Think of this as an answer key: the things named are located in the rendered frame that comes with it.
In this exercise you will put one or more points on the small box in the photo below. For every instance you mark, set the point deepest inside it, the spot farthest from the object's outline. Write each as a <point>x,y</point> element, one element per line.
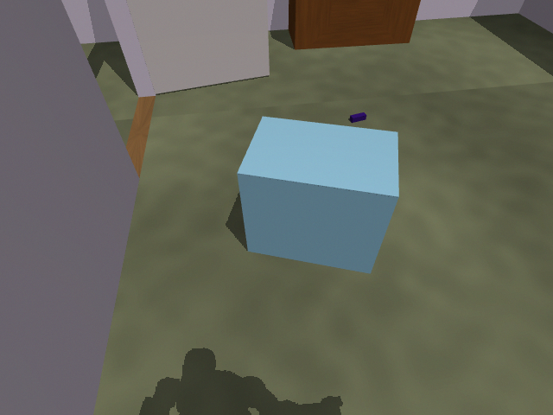
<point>357,117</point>

